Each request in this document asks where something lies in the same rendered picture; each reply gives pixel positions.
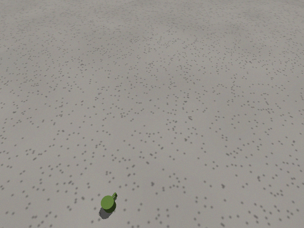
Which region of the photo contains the mug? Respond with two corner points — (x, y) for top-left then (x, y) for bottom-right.
(101, 192), (117, 213)

